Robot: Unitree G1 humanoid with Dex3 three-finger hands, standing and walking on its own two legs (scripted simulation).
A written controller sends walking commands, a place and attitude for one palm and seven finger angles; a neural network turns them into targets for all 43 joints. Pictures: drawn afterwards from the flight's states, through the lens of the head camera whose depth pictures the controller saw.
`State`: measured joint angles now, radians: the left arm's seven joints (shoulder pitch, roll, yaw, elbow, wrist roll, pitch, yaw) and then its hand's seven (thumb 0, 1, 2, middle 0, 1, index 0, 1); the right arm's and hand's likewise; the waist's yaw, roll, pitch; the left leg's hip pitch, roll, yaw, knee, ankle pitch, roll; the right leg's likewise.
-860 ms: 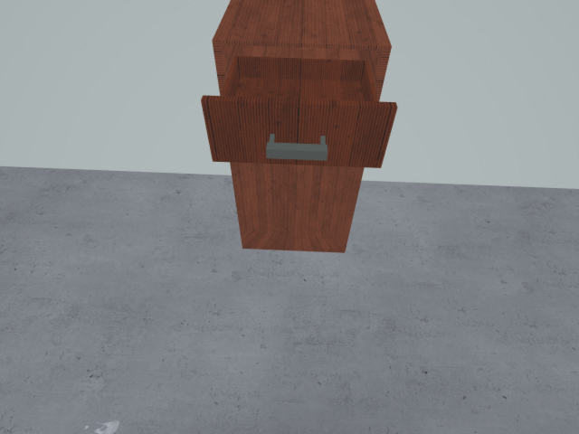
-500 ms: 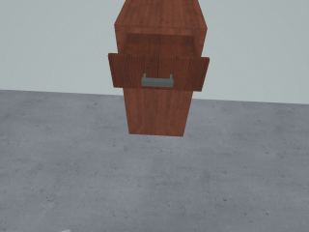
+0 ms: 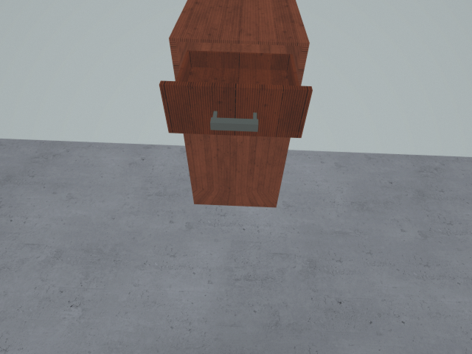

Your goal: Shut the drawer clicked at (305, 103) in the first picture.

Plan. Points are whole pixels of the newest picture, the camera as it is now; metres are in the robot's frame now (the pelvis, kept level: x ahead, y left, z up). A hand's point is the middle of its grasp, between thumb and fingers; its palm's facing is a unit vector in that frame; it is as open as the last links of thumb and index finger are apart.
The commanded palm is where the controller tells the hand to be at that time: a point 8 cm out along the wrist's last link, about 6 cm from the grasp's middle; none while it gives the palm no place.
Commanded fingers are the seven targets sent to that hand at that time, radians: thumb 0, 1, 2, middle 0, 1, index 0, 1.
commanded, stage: look at it before walking up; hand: left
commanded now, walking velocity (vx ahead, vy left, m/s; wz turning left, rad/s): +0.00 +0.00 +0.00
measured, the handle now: (234, 119) +0.69 +0.04 +0.01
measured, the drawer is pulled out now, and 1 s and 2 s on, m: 0.26 0.26 0.26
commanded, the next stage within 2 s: take the last steps up to it in 0.58 s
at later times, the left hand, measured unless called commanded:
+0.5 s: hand out of the picture +0.07 +0.23 -0.16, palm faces -0.03 -0.95 -0.32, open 7.4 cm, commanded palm none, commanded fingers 0.00 0.90 0.90 -0.20 -0.30 -0.20 -0.30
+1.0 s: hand out of the picture +0.04 +0.18 -0.18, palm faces -0.05 -0.98 -0.21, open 7.4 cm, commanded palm none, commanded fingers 0.00 0.90 0.90 -0.20 -0.30 -0.20 -0.30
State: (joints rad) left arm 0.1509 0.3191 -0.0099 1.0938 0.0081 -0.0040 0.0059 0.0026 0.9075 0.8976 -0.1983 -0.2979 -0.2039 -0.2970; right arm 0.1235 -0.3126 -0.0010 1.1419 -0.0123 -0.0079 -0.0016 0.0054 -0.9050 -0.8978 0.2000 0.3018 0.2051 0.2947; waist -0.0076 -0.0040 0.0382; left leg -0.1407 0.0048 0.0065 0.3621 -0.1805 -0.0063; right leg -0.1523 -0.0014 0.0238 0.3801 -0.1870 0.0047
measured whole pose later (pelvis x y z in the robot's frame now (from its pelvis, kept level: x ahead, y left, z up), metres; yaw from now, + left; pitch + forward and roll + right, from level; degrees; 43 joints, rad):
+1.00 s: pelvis +0.04 -0.03 -0.01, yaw -4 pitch -1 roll +2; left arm 0.31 0.24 0.03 1.11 0.02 0.03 -0.02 0.00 0.91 0.90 -0.19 -0.30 -0.20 -0.30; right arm 0.27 -0.19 -0.02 1.13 -0.03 -0.02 -0.01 0.00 -0.90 -0.90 0.20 0.30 0.21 0.29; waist 0.00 -0.04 0.00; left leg -0.12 0.04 0.07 0.45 -0.31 -0.03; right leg -0.28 -0.01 -0.01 0.68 -0.41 -0.02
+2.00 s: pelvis +0.32 -0.08 +0.00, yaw -4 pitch -1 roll -1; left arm 0.19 0.19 0.05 1.03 0.02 0.02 0.02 0.00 0.92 0.90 -0.19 -0.30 -0.20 -0.30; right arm 0.37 -0.11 -0.03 1.11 -0.03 -0.04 -0.04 -0.01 -0.92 -0.90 0.20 0.30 0.20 0.29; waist -0.04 -0.05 0.04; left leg -0.15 0.00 0.11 0.37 -0.20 0.06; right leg -0.43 -0.10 -0.03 0.71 -0.21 0.03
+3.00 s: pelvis +0.22 -0.05 +0.00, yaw -4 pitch -2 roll +0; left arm 0.35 0.11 0.00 1.14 0.01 0.01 0.05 0.00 0.91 0.90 -0.19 -0.30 -0.20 -0.30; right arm 0.27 -0.14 -0.02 1.15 -0.01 0.01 -0.03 0.00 -0.93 -0.90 0.20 0.30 0.20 0.29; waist -0.01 0.01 0.03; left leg -0.21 -0.02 0.08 0.37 -0.12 0.05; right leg -0.10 0.01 -0.03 0.41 -0.27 -0.02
